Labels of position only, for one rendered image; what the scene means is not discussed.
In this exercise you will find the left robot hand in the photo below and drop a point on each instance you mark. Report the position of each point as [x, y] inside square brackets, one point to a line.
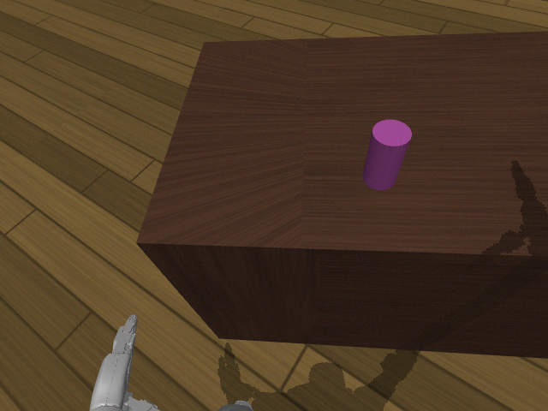
[111, 387]

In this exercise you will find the can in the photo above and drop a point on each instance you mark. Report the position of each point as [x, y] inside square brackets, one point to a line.
[388, 145]

